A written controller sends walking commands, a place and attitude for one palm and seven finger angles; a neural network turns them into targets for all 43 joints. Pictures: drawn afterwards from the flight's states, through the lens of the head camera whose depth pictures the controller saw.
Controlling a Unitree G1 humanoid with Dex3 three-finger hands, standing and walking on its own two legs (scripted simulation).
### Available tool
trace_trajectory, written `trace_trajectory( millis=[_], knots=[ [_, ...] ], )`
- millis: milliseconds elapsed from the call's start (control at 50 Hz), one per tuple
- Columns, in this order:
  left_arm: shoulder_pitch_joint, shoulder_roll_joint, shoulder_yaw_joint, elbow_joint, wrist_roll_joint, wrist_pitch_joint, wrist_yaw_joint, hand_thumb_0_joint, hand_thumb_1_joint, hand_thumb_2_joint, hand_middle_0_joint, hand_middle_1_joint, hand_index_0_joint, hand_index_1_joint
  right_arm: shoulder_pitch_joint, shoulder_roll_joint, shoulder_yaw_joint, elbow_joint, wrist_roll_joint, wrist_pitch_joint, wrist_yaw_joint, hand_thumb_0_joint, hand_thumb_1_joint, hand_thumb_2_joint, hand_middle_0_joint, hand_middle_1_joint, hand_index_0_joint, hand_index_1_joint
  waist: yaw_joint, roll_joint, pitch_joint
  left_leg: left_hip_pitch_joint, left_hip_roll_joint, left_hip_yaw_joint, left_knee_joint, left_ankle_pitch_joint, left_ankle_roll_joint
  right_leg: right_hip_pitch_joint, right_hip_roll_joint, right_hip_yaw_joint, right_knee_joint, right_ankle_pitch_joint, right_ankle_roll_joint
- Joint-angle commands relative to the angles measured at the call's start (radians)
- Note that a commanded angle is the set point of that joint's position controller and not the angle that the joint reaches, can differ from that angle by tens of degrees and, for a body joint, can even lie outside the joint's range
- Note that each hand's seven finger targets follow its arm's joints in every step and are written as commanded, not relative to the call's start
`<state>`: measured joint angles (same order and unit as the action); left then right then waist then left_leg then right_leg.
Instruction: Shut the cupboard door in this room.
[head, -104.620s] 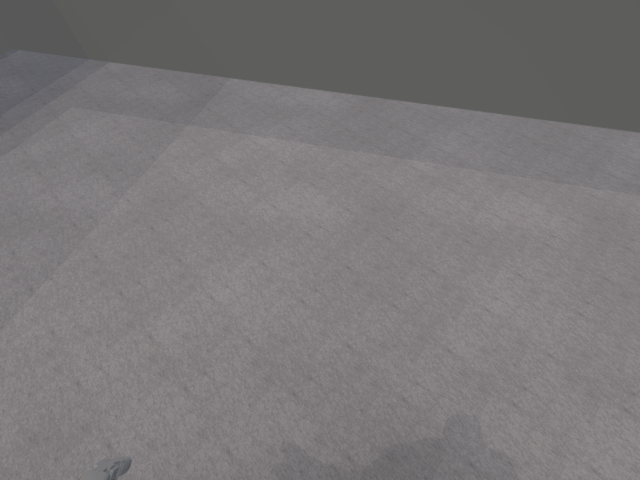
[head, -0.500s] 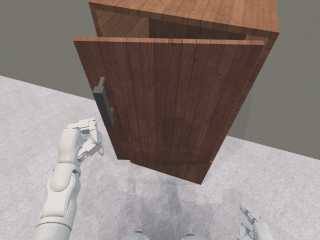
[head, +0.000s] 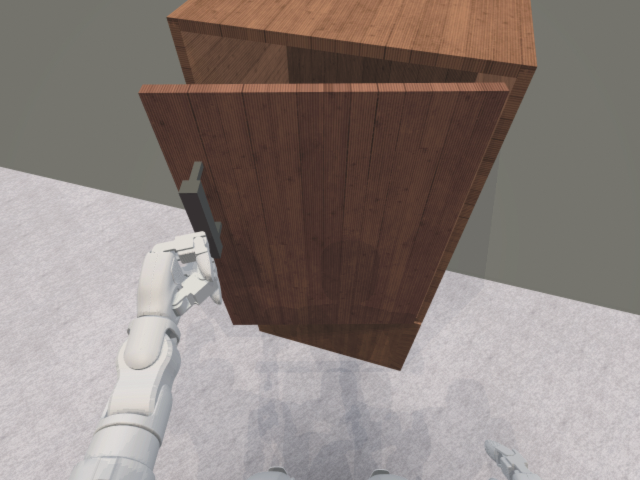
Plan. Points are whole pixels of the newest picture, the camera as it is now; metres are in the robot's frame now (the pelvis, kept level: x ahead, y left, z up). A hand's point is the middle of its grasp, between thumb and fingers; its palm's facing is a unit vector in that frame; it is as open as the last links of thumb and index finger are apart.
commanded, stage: bring the fist close to the handle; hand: left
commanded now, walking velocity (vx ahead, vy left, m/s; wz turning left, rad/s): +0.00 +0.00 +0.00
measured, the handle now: (205, 211) +0.46 +0.18 +0.06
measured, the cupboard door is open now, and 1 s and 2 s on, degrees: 17 7 0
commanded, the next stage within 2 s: push the door shut along its arc in 0.04 s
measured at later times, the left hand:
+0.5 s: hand (222, 246) +0.39 +0.14 +0.07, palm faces -0.05 -1.00 -0.05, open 3.1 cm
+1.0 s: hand (232, 217) +0.45 +0.14 +0.07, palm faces -0.17 -0.98 -0.04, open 3.1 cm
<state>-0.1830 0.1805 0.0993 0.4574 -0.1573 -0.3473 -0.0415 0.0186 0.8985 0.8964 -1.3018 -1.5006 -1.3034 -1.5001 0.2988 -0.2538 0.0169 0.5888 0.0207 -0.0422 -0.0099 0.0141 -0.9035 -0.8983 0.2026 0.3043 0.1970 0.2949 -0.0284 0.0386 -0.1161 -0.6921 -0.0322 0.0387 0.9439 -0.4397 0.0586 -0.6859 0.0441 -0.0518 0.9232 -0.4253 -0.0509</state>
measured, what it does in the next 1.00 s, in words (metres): stands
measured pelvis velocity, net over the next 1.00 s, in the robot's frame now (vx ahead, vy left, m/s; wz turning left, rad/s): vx -0.01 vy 0.00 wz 0.01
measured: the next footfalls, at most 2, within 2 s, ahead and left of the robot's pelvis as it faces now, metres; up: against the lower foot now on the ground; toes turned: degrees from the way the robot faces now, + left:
none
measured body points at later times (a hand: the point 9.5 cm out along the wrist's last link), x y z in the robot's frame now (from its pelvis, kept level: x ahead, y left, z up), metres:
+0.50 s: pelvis -0.01 -0.01 -0.01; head +0.05 -0.02 +0.44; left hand +0.39 +0.20 +0.07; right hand +0.12 -0.26 -0.12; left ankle +0.02 +0.08 -0.69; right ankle +0.02 -0.09 -0.69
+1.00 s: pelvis -0.01 +0.00 -0.02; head +0.07 +0.01 +0.42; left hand +0.45 +0.19 +0.07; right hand +0.04 -0.27 -0.13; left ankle +0.02 +0.08 -0.69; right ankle +0.02 -0.09 -0.69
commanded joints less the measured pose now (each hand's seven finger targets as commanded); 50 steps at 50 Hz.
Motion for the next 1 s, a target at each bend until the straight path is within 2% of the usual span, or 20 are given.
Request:
trace_trajectory(
  millis=[0, 20, 60, 100, 180, 200, 260, 340, 380, 440, 460, 540, 560, 640, 680, 740, 800, 880, 940, 980],
  knots=[
    [-0.338, 0.131, 0.047, -0.205, -0.021, -0.088, -0.010, 0.000, 0.900, 0.900, -1.300, -1.500, -1.300, -1.500, -0.053, -0.128, -0.051, -0.128, 0.008, -0.052, -0.015, 0.000, -0.900, -0.900, 0.200, 0.300, 0.200, 0.300, -0.011, -0.060, -0.233, 0.112, 0.028, -0.084, -0.142, 0.162, -0.029, 0.129, -0.026, 0.056, -0.140, 0.180, 0.021],
    [-0.349, 0.104, 0.016, -0.209, -0.019, -0.092, -0.015, 0.000, 0.900, 0.900, -1.300, -1.500, -1.300, -1.500, -0.062, -0.125, -0.048, -0.131, 0.008, -0.055, -0.014, 0.000, -0.900, -0.900, 0.200, 0.300, 0.200, 0.300, -0.019, -0.038, -0.225, 0.119, 0.024, -0.081, -0.141, 0.147, -0.026, 0.115, -0.028, 0.058, -0.145, 0.167, 0.022],
    [-0.370, 0.114, 0.019, -0.218, -0.019, -0.098, -0.018, 0.000, 0.900, 0.900, -1.300, -1.500, -1.300, -1.500, -0.060, -0.129, -0.049, -0.128, 0.007, -0.060, -0.017, 0.000, -0.900, -0.900, 0.200, 0.300, 0.200, 0.300, -0.017, -0.012, -0.246, 0.132, 0.023, -0.083, -0.136, 0.142, -0.025, 0.110, -0.028, 0.060, -0.142, 0.156, 0.021],
    [-0.342, 0.139, 0.051, -0.195, -0.024, -0.096, -0.019, 0.000, 0.900, 0.900, -1.300, -1.500, -1.300, -1.500, -0.061, -0.127, -0.048, -0.126, 0.007, -0.059, -0.017, 0.000, -0.900, -0.900, 0.200, 0.300, 0.200, 0.300, -0.004, -0.028, -0.264, 0.118, 0.021, -0.082, -0.138, 0.146, -0.027, 0.136, -0.031, 0.063, -0.141, 0.163, 0.020],
    [-0.418, 0.155, 0.047, -0.137, -0.018, -0.090, -0.035, 0.000, 0.900, 0.900, -1.300, -1.500, -1.300, -1.500, -0.059, -0.126, -0.043, -0.116, 0.010, -0.057, -0.023, 0.000, -0.900, -0.900, 0.200, 0.300, 0.200, 0.300, -0.023, -0.042, -0.241, 0.084, 0.019, -0.076, -0.130, 0.129, -0.023, 0.135, -0.036, 0.078, -0.146, 0.159, 0.026],
    [-0.463, 0.196, 0.074, -0.108, -0.015, -0.090, -0.039, 0.000, 0.900, 0.900, -1.300, -1.500, -1.300, -1.500, -0.056, -0.130, -0.042, -0.106, 0.011, -0.055, -0.025, 0.000, -0.900, -0.900, 0.200, 0.300, 0.200, 0.300, -0.031, -0.062, -0.236, 0.068, 0.021, -0.080, -0.126, 0.113, -0.023, 0.126, -0.037, 0.082, -0.147, 0.140, 0.028],
    [-0.537, 0.217, 0.079, -0.069, -0.017, -0.092, -0.064, 0.000, 0.900, 0.900, -1.300, -1.500, -1.300, -1.500, -0.048, -0.133, -0.042, -0.100, 0.014, -0.055, -0.030, 0.000, -0.900, -0.900, 0.200, 0.300, 0.200, 0.300, -0.035, -0.040, -0.246, 0.068, 0.020, -0.080, -0.117, 0.121, -0.021, 0.129, -0.036, 0.091, -0.144, 0.151, 0.026],
    [-0.615, 0.186, 0.053, -0.010, -0.037, -0.095, -0.108, 0.000, 0.900, 0.900, -1.300, -1.500, -1.300, -1.500, -0.033, -0.132, -0.043, -0.090, 0.017, -0.060, -0.030, 0.000, -0.900, -0.900, 0.200, 0.300, 0.200, 0.300, -0.045, -0.022, -0.299, 0.092, 0.019, -0.084, -0.104, 0.159, -0.025, 0.130, -0.036, 0.084, -0.127, 0.205, 0.024],
    [-0.614, 0.230, 0.091, 0.056, -0.040, -0.086, -0.129, 0.000, 0.900, 0.900, -1.300, -1.500, -1.300, -1.500, -0.014, -0.139, -0.044, -0.083, 0.018, -0.055, -0.031, 0.000, -0.900, -0.900, 0.200, 0.300, 0.200, 0.300, -0.044, -0.047, -0.312, 0.070, 0.019, -0.081, -0.094, 0.186, -0.024, 0.149, -0.038, 0.089, -0.119, 0.244, 0.026],
    [-0.657, 0.225, 0.086, 0.132, -0.040, -0.075, -0.154, 0.000, 0.900, 0.900, -1.300, -1.500, -1.300, -1.500, 0.007, -0.139, -0.045, -0.075, 0.020, -0.048, -0.026, 0.000, -0.900, -0.900, 0.200, 0.300, 0.200, 0.300, -0.050, -0.053, -0.301, 0.047, 0.017, -0.079, -0.086, 0.186, -0.023, 0.135, -0.038, 0.093, -0.117, 0.255, 0.030],
    [-0.659, 0.255, 0.113, 0.150, -0.038, -0.072, -0.160, 0.000, 0.900, 0.900, -1.300, -1.500, -1.300, -1.500, 0.015, -0.146, -0.047, -0.077, 0.018, -0.046, -0.026, 0.000, -0.900, -0.900, 0.200, 0.300, 0.200, 0.300, -0.041, -0.040, -0.305, 0.043, 0.015, -0.078, -0.084, 0.193, -0.022, 0.139, -0.038, 0.093, -0.113, 0.261, 0.027],
    [-0.757, 0.249, 0.094, 0.192, -0.042, -0.082, -0.194, 0.000, 0.900, 0.900, -1.300, -1.500, -1.300, -1.500, 0.037, -0.146, -0.049, -0.067, 0.021, -0.038, -0.024, 0.000, -0.900, -0.900, 0.200, 0.300, 0.200, 0.300, -0.066, -0.049, -0.315, 0.033, 0.016, -0.079, -0.073, 0.202, -0.018, 0.133, -0.039, 0.099, -0.109, 0.282, 0.029],
    [-0.760, 0.285, 0.130, 0.199, -0.046, -0.087, -0.199, 0.000, 0.900, 0.900, -1.300, -1.500, -1.300, -1.500, 0.048, -0.152, -0.053, -0.063, 0.019, -0.037, -0.025, 0.000, -0.900, -0.900, 0.200, 0.300, 0.200, 0.300, -0.057, -0.059, -0.337, 0.033, 0.016, -0.081, -0.066, 0.221, -0.017, 0.144, -0.037, 0.098, -0.099, 0.301, 0.028],
    [-0.827, 0.257, 0.091, 0.231, -0.047, -0.099, -0.236, 0.000, 0.900, 0.900, -1.300, -1.500, -1.300, -1.500, 0.063, -0.152, -0.054, -0.056, 0.022, -0.033, -0.020, 0.000, -0.900, -0.900, 0.200, 0.300, 0.200, 0.300, -0.072, -0.024, -0.355, 0.051, 0.016, -0.085, -0.065, 0.211, -0.019, 0.110, -0.035, 0.091, -0.094, 0.282, 0.026],
    [-0.869, 0.276, 0.098, 0.249, -0.047, -0.104, -0.244, 0.000, 0.900, 0.900, -1.300, -1.500, -1.300, -1.500, 0.072, -0.158, -0.055, -0.048, 0.023, -0.031, -0.020, 0.000, -0.900, -0.900, 0.200, 0.300, 0.200, 0.300, -0.079, 0.002, -0.361, 0.068, 0.018, -0.092, -0.061, 0.217, -0.020, 0.081, -0.032, 0.085, -0.089, 0.271, 0.022],
    [-0.944, 0.256, 0.075, 0.298, -0.043, -0.111, -0.252, 0.000, 0.900, 0.900, -1.300, -1.500, -1.300, -1.500, 0.086, -0.161, -0.057, -0.035, 0.023, -0.029, -0.018, 0.000, -0.900, -0.900, 0.200, 0.300, 0.200, 0.300, -0.101, -0.012, -0.345, 0.073, 0.022, -0.102, -0.059, 0.191, -0.019, 0.030, -0.027, 0.076, -0.089, 0.228, 0.023],
    [-0.986, 0.320, 0.120, 0.346, -0.035, -0.120, -0.254, 0.000, 0.900, 0.900, -1.300, -1.500, -1.300, -1.500, 0.100, -0.173, -0.058, -0.025, 0.023, -0.025, -0.021, 0.000, -0.900, -0.900, 0.200, 0.300, 0.200, 0.300, -0.103, -0.022, -0.357, 0.063, 0.023, -0.108, -0.053, 0.187, -0.019, 0.020, -0.024, 0.076, -0.083, 0.216, 0.020],
    [-1.076, 0.291, 0.081, 0.395, -0.022, -0.128, -0.262, 0.000, 0.900, 0.900, -1.300, -1.500, -1.300, -1.500, 0.112, -0.177, -0.057, -0.010, 0.020, -0.028, -0.019, 0.000, -0.900, -0.900, 0.200, 0.300, 0.200, 0.300, -0.126, 0.029, -0.369, 0.089, 0.025, -0.123, -0.045, 0.170, -0.021, -0.050, -0.019, 0.065, -0.072, 0.173, 0.017],
    [-1.124, 0.334, 0.107, 0.426, -0.017, -0.127, -0.270, 0.000, 0.900, 0.900, -1.300, -1.500, -1.300, -1.500, 0.129, -0.187, -0.056, -0.005, 0.018, -0.028, -0.018, 0.000, -0.900, -0.900, 0.200, 0.300, 0.200, 0.300, -0.137, 0.018, -0.381, 0.086, 0.029, -0.137, -0.041, 0.163, -0.022, -0.070, -0.016, 0.060, -0.065, 0.155, 0.014],
    [-1.159, 0.318, 0.091, 0.447, -0.017, -0.125, -0.280, 0.000, 0.900, 0.900, -1.300, -1.500, -1.300, -1.500, 0.135, -0.189, -0.055, 0.000, 0.016, -0.030, -0.018, 0.000, -0.900, -0.900, 0.200, 0.300, 0.200, 0.300, -0.148, 0.022, -0.403, 0.101, 0.031, -0.141, -0.031, 0.174, -0.021, -0.092, -0.014, 0.056, -0.058, 0.156, 0.015]
  ],
)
